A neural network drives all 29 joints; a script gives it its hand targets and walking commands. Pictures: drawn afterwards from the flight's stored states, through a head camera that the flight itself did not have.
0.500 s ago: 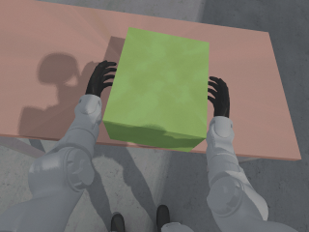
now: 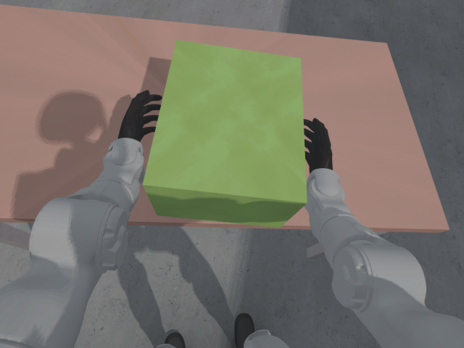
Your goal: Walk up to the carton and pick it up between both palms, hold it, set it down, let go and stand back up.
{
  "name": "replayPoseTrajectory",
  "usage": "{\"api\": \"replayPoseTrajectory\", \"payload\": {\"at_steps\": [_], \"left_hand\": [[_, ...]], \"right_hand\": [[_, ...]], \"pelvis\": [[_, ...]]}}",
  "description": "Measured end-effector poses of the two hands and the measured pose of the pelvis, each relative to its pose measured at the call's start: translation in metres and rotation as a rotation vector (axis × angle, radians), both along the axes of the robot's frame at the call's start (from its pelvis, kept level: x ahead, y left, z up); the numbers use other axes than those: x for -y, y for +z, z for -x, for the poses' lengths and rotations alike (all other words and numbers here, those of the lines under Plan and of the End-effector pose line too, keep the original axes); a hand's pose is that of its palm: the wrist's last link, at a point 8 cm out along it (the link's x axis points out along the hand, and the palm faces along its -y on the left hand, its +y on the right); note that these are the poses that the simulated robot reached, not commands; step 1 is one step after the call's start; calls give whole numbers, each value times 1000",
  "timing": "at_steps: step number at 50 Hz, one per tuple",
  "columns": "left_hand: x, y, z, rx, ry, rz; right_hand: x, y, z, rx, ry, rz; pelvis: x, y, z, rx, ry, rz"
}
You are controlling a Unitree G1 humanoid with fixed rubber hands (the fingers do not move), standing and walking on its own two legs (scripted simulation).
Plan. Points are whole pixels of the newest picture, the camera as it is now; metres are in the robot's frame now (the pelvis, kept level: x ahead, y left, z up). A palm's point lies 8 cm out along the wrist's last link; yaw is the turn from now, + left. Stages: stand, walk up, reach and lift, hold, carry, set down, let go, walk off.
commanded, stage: set down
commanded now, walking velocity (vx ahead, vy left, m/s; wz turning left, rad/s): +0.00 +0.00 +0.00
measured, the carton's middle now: (229, 136) +0.49 -0.04 -0.02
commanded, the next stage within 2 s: none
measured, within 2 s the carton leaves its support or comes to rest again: neither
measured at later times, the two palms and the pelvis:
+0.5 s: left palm (108, 93) +0.49 +0.15 +0.10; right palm (377, 126) +0.43 -0.25 +0.09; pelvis -0.03 -0.01 -0.01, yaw -1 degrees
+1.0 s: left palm (86, 102) +0.47 +0.17 +0.10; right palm (366, 123) +0.43 -0.22 +0.11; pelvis -0.02 -0.02 +0.01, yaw +1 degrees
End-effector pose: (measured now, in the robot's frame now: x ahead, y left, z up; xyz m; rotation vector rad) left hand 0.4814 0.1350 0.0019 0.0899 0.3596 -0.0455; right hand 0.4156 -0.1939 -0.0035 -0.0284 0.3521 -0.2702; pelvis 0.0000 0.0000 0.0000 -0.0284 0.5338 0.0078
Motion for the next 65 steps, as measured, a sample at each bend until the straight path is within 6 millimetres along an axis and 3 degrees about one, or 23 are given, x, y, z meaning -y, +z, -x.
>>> {"api": "replayPoseTrajectory", "payload": {"at_steps": [6, 13, 24, 31, 47, 60, 65], "left_hand": [[-6, 6, -4, 29, 9, -14], [-18, 19, -4, 73, 27, -29], [-15, 90, -11, 144, 22, -20], [-19, 117, -9, 132, 29, -26], [-41, 104, 3, 111, 29, -17], [-37, 98, 31, 86, 13, 9], [-38, 87, 46, 75, 7, 1]], "right_hand": [[10, 4, -6, 25, 1, 10], [36, 28, -9, 92, -27, 26], [60, 92, -15, 137, -23, 8], [58, 113, -16, 121, -14, 5], [34, 113, -15, 124, 4, 12], [35, 102, 15, 98, -21, -1], [36, 89, 30, 84, -17, -3]], "pelvis": [[0, -8, 6, -17, -14, -1], [1, -12, 16, -26, -25, -3], [6, -10, 30, 23, -38, -19], [10, -7, 34, 63, -26, -30], [16, 4, 25, 112, 5, -10], [10, 14, 18, 241, 0, -11], [8, 15, 19, 274, -6, -11]]}}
